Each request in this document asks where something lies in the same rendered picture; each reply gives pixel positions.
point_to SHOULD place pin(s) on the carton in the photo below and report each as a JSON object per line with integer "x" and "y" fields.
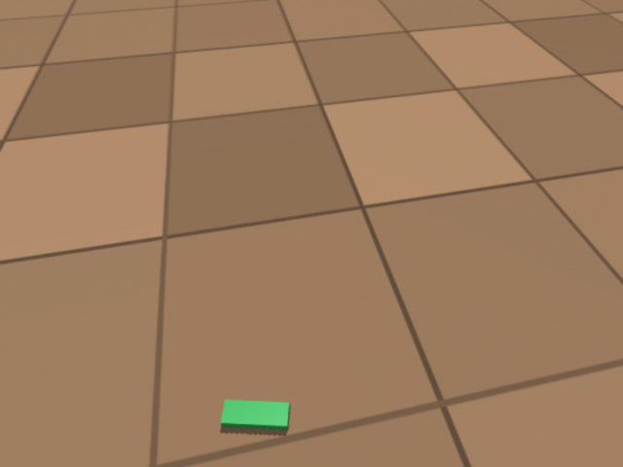
{"x": 256, "y": 415}

